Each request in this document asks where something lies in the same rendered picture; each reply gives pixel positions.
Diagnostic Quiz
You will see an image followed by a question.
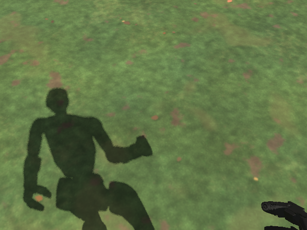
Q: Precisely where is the right robot hand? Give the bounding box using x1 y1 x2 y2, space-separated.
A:
261 201 307 230

